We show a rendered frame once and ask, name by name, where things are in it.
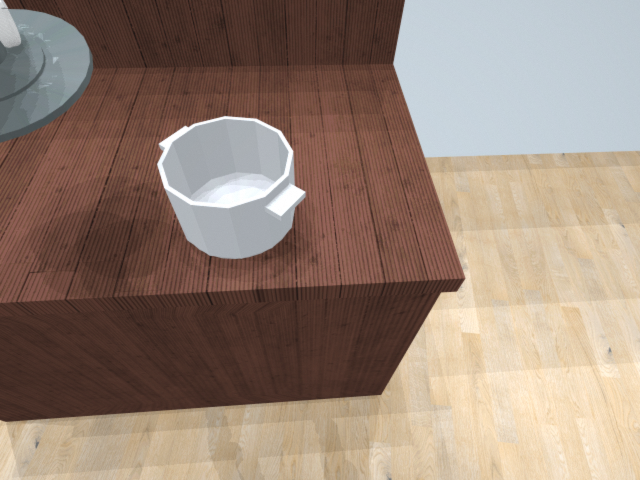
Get table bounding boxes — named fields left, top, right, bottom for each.
left=0, top=0, right=465, bottom=422

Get robot left hand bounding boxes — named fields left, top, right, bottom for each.
left=0, top=0, right=21, bottom=48

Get lid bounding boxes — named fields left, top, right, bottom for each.
left=0, top=9, right=93, bottom=143

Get pot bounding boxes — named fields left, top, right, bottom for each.
left=157, top=116, right=306, bottom=259

